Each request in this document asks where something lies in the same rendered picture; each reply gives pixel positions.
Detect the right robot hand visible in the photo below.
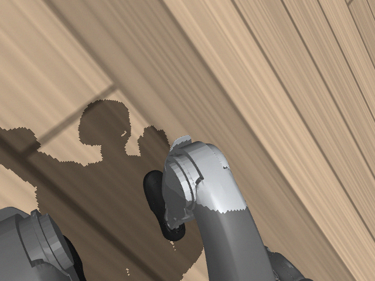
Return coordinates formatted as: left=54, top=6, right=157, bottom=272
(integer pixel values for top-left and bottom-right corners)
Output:
left=265, top=246, right=305, bottom=281

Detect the right robot foot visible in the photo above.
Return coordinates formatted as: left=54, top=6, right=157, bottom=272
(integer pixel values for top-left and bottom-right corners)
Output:
left=143, top=170, right=185, bottom=241

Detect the left robot foot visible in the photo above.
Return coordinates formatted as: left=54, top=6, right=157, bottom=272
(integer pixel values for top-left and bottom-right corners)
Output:
left=63, top=235, right=86, bottom=281

